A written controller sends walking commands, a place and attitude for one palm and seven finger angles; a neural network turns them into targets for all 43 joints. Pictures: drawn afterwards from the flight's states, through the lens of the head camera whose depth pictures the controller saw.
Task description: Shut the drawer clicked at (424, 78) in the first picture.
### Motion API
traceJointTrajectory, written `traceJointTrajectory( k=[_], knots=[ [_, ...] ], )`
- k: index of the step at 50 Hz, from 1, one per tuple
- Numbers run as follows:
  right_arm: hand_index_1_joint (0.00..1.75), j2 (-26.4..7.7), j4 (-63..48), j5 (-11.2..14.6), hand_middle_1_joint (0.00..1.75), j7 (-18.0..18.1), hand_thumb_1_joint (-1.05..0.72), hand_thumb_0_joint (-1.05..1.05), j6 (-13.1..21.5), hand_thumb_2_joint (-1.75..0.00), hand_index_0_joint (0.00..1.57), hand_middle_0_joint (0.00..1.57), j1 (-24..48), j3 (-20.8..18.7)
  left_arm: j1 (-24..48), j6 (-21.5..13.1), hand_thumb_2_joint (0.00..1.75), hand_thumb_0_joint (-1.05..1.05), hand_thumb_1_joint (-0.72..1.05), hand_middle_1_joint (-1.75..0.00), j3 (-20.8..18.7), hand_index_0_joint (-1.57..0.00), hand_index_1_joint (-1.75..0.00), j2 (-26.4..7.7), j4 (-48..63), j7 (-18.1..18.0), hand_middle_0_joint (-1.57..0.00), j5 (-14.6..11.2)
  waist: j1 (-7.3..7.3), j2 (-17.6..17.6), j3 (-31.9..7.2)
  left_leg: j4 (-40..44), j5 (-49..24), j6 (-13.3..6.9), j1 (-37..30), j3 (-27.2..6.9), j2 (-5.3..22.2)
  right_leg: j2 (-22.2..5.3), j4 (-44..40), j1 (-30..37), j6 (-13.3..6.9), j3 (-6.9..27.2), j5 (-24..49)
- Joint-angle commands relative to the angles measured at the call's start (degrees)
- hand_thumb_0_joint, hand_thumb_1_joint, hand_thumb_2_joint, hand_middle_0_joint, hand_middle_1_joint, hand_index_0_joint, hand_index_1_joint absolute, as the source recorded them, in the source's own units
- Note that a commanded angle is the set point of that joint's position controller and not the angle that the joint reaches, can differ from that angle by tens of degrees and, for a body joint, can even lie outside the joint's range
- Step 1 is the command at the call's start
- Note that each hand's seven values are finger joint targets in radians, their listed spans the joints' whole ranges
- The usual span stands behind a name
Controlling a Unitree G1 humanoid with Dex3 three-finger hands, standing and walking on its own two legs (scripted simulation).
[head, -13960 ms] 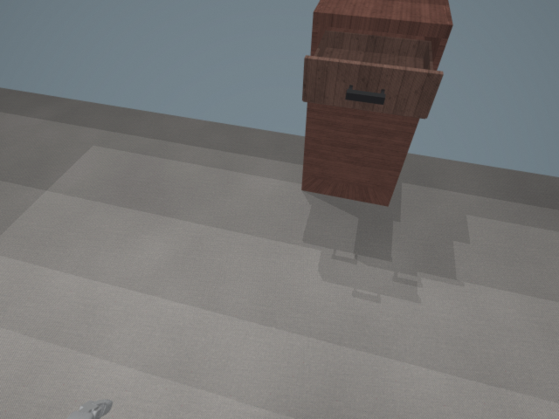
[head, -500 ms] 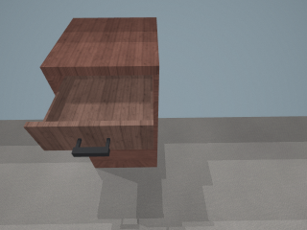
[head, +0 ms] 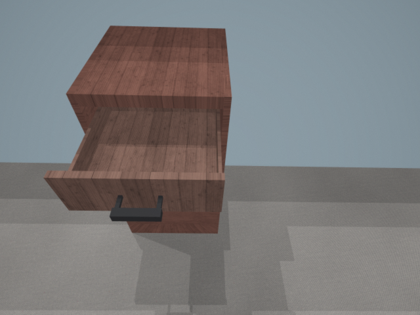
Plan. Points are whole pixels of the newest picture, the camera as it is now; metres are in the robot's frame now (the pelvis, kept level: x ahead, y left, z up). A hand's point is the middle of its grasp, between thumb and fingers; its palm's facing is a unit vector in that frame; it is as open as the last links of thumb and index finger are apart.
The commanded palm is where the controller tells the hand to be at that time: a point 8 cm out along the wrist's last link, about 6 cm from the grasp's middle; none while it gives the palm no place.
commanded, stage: raise the hand and make a fist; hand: left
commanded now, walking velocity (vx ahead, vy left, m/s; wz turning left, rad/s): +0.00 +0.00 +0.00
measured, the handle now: (138, 206) +0.35 +0.19 -0.04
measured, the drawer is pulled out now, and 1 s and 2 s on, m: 0.24 0.24 0.24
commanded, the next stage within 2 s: bring the fist close to the handle in 1.88 s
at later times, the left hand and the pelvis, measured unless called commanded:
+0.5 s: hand out of the picture +0.13 +0.17 -0.03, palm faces +0.17 -0.98 -0.06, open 5.4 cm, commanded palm +0.11 +0.22 -0.02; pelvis -0.03 -0.04 -0.09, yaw +5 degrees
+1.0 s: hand (119, 294) +0.16 +0.17 +0.00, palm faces +0.07 -1.00 -0.03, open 3.3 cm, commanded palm +0.12 +0.22 +0.02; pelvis +0.00 -0.01 -0.06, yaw +4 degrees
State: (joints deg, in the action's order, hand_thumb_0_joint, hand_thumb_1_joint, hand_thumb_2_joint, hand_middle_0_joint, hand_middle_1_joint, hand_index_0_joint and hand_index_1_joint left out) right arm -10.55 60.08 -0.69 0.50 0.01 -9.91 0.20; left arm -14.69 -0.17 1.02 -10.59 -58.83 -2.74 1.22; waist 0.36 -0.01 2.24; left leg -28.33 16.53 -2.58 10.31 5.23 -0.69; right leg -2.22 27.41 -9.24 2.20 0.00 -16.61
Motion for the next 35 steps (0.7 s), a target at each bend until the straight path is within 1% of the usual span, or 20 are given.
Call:
traceJointTrajectory(
  k=[1,2,3,4,6,7,8,9,10,11,12,13,15,18,20,22,25,28,31,35],
  knots=[
    [0.30,-9.6,-20.9,1.9,0.30,4.2,-0.90,0.00,15.8,-0.90,0.20,0.20,-0.9,-2.0,4.2,-10.0,0.90,0.00,0.90,-0.34,-9.4,-0.24,-0.34,-13.7,73.0,-3.5,-0.24,-4.7,0.30,17.9,-27.1,6.1,-48.2,3.8,-26.1,-12.0,8.7,2.1,11.1,-9.8,-3.7,-4.1,7.3],
    [0.30,-7.8,-20.3,2.6,0.30,3.2,-0.90,0.00,17.7,-0.90,0.20,0.20,0.4,-2.2,-11.6,-2.7,0.90,0.00,0.90,-0.37,-0.7,-0.26,-0.37,0.4,64.4,-4.6,-0.26,-7.8,-1.63,15.7,-18.1,7.6,-43.6,6.5,-16.0,-10.3,6.2,2.2,15.0,-14.6,-3.2,-4.7,-2.9],
    [0.30,-7.7,-19.0,2.6,0.30,2.4,-0.90,0.00,17.8,-0.90,0.20,0.20,-3.3,-2.6,-6.9,-2.5,0.90,0.00,0.90,-0.39,2.3,-0.28,-0.39,5.6,63.8,-3.5,-0.28,-8.5,-3.30,8.3,-8.3,5.7,-36.4,5.8,-8.4,-8.8,5.8,1.5,13.3,-17.2,-2.6,-4.4,-3.7],
    [0.30,-9.5,-22.0,1.9,0.30,2.0,-0.90,0.00,18.4,-0.90,0.20,0.20,-1.8,-3.6,-2.4,-5.2,0.90,0.00,0.90,-0.41,-0.3,-0.30,-0.41,2.7,64.9,-2.5,-0.30,-9.0,-3.53,5.2,-1.2,2.1,-25.9,5.0,0.0,-9.5,4.9,1.4,10.9,-19.4,-2.8,-5.4,-4.2],
    [0.30,-10.5,-25.4,0.9,0.30,1.3,-0.90,0.00,18.5,-0.90,0.20,0.20,-0.6,-4.0,-12.8,-12.5,0.90,0.00,0.90,-0.45,-4.6,-0.34,-0.45,1.7,57.3,1.3,-0.34,-10.5,-1.39,-4.2,-2.7,-5.4,-7.0,4.2,11.6,-8.6,2.2,2.5,7.4,-21.2,-3.5,-7.4,-1.3],
    [0.30,-10.4,-27.3,0.8,0.30,0.7,-0.90,0.00,18.6,-0.90,0.20,0.20,0.6,-3.9,-18.0,-16.7,0.90,0.00,0.90,-0.47,-6.3,-0.36,-0.47,1.0,55.2,3.7,-0.36,-10.8,0.35,-1.9,-6.0,-8.4,-5.2,4.1,15.1,-7.4,1.0,2.4,9.6,-21.4,-4.0,-7.0,-1.1],
    [0.30,-10.1,-28.6,0.5,0.30,0.2,-0.90,0.00,18.4,-0.90,0.20,0.20,1.0,-3.8,-20.0,-21.1,0.90,0.00,0.90,-0.50,-7.6,-0.38,-0.50,0.7,53.6,6.5,-0.38,-11.7,0.97,-4.1,-9.1,-11.3,-2.0,4.3,20.0,-7.1,0.4,2.5,13.5,-24.1,-4.3,-6.9,-3.5],
    [0.30,-9.8,-29.7,0.9,0.30,0.0,-0.90,0.00,18.1,-0.90,0.20,0.20,2.5,-4.6,-20.8,-26.1,0.90,0.00,0.90,-0.52,-9.1,-0.40,-0.52,0.5,50.4,9.7,-0.40,-13.1,1.53,-14.3,-6.9,-15.3,2.7,4.0,27.2,-6.4,0.5,2.6,16.1,-27.6,-4.1,-5.8,-8.7],
    [0.30,-10.2,-31.7,0.9,0.30,-0.4,-0.90,0.00,18.5,-0.90,0.20,0.20,4.1,-4.7,-19.1,-31.4,0.90,0.00,0.90,-0.54,-6.1,-0.42,-0.54,2.5,51.5,13.4,-0.42,-14.1,1.05,-16.6,-6.6,-19.0,7.2,3.4,32.9,-5.4,-0.2,2.1,17.7,-30.6,-3.7,-3.7,-13.8],
    [0.30,-10.3,-33.3,1.2,0.30,-0.9,-0.90,0.00,19.0,-0.90,0.20,0.20,4.7,-5.1,-16.6,-36.2,0.90,0.00,0.90,-0.56,-7.0,-0.44,-0.56,0.4,52.0,16.7,-0.44,-14.5,0.93,-14.5,-7.5,-22.0,10.5,3.3,36.8,-5.1,-0.6,1.5,19.1,-32.5,-3.9,-1.3,-18.5],
    [0.30,-10.4,-34.7,1.8,0.30,-1.2,-0.90,0.00,18.6,-0.90,0.20,0.20,4.5,-5.5,-19.0,-37.1,0.90,0.00,0.90,-0.58,-11.6,-0.46,-0.58,-3.7,49.9,17.6,-0.46,-14.2,2.52,-9.5,-7.7,-22.9,12.1,3.1,38.2,-4.3,-0.8,1.0,19.1,-32.2,-4.4,0.9,-21.2],
    [0.30,-10.9,-37.6,2.3,0.30,-1.1,-0.90,0.00,18.3,-0.90,0.20,0.20,5.6,-5.1,-18.1,-36.5,0.90,0.00,0.90,-0.60,-12.0,-0.48,-0.60,-5.1,53.9,18.4,-0.48,-14.7,3.31,-4.6,-10.2,-23.1,14.4,2.6,39.1,-3.5,-1.4,0.8,19.8,-31.4,-4.4,1.9,-23.9],
    [0.30,-10.6,-41.5,3.3,0.30,-0.3,-0.90,0.00,17.4,-0.90,0.20,0.20,5.7,-4.6,-13.6,-32.8,0.90,0.00,0.90,-0.65,-13.6,-0.52,-0.65,-8.0,62.1,18.0,-0.52,-16.2,3.46,-1.0,-15.4,-23.2,18.0,1.8,39.6,-3.5,-1.7,0.5,19.4,-29.4,-4.1,4.3,-28.5],
    [0.30,-9.4,-42.7,3.4,0.30,1.2,-0.90,0.00,16.5,-0.90,0.20,0.20,2.7,-4.0,-7.5,-30.5,0.90,0.00,0.90,-0.71,-13.4,-0.58,-0.71,-8.3,75.0,14.4,-0.58,-17.1,1.32,2.2,-17.9,-25.2,16.9,1.0,37.7,-4.9,-0.8,0.9,18.5,-30.3,-3.8,5.9,-28.1],
    [0.30,-8.6,-41.7,3.1,0.30,1.9,-0.90,0.00,16.7,-0.90,0.20,0.20,0.5,-3.5,-6.9,-31.8,0.90,0.00,0.90,-0.75,-13.1,-0.62,-0.75,-8.4,79.7,12.8,-0.62,-17.0,-0.03,2.1,-18.1,-26.7,13.7,0.7,37.0,-5.6,-0.3,1.3,18.1,-30.1,-3.9,6.1,-25.5],
    [0.30,-9.1,-40.2,2.8,0.30,2.3,-0.90,0.00,17.1,-0.90,0.20,0.20,-0.5,-3.2,-3.6,-33.5,0.90,0.00,0.90,-0.80,-11.0,-0.66,-0.80,-8.7,81.8,13.3,-0.66,-16.4,-2.80,0.6,-17.8,-29.4,10.6,0.3,36.7,-6.0,0.3,1.5,18.2,-31.3,-3.5,6.6,-21.9],
    [0.30,-9.5,-38.0,2.8,0.30,2.6,-0.90,0.00,17.9,-0.90,0.20,0.20,-1.1,-2.8,-6.2,-32.4,0.90,0.00,0.90,-0.86,-9.6,-0.72,-0.86,-7.7,75.3,17.0,-0.72,-16.8,-3.58,0.8,-16.5,-30.9,6.9,0.4,37.9,-6.6,0.5,1.0,18.3,-30.0,-2.7,6.9,-14.3],
    [0.30,-9.7,-37.4,3.6,0.30,2.9,-0.90,0.00,17.3,-0.90,0.20,0.20,-1.0,-2.9,-10.1,-27.2,0.90,0.00,0.90,-0.93,-13.2,-0.78,-0.93,-9.6,69.7,20.6,-0.78,-17.9,-2.25,-1.9,-18.7,-30.7,3.9,0.5,38.1,-6.5,0.3,-0.3,17.2,-24.5,-1.3,8.1,-7.7],
    [0.30,-9.0,-38.6,3.8,0.30,3.1,-0.90,0.00,16.8,-0.90,0.20,0.20,0.0,-3.2,-14.0,-22.8,0.90,0.00,0.90,-0.99,-15.8,-0.84,-0.99,-9.8,72.7,20.9,-0.84,-19.4,0.20,-0.6,-22.5,-27.4,-0.7,0.8,34.1,-6.5,-0.1,-0.9,17.1,-18.4,-0.8,6.5,1.3],
    [0.30,-7.8,-37.9,3.3,0.30,2.9,-0.90,0.00,16.1,-0.90,0.20,0.20,0.5,-3.5,-17.9,-22.9,0.90,0.00,0.90,-1.08,-17.1,-0.92,-1.08,-8.4,75.0,18.3,-0.92,-19.4,0.97,-2.2,-22.5,-24.9,-5.3,1.1,31.4,-7.0,0.2,-0.7,18.6,-15.5,-0.5,4.0,13.0]
  ],
)
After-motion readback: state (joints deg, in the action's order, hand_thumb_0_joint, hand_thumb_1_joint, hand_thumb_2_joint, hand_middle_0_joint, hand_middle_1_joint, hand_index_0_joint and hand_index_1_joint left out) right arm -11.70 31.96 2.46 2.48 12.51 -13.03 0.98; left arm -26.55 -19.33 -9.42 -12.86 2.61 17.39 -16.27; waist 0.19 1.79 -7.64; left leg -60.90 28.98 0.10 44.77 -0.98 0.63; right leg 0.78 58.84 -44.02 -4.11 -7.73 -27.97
